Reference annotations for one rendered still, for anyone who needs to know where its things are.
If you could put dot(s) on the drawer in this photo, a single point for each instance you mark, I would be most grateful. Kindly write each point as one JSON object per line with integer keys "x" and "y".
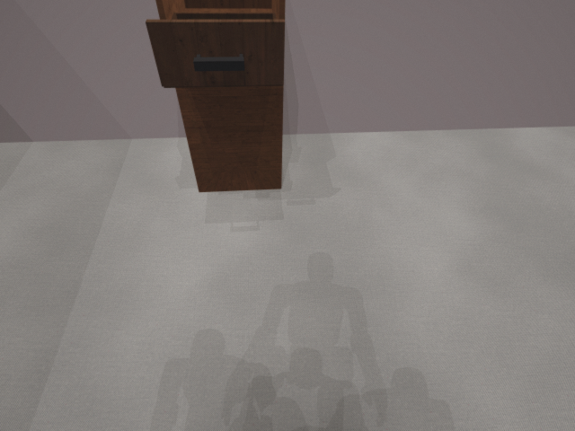
{"x": 260, "y": 37}

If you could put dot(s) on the cabinet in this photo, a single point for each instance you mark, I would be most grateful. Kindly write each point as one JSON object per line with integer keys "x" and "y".
{"x": 234, "y": 133}

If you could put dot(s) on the handle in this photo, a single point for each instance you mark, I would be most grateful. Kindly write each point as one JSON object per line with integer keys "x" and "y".
{"x": 219, "y": 63}

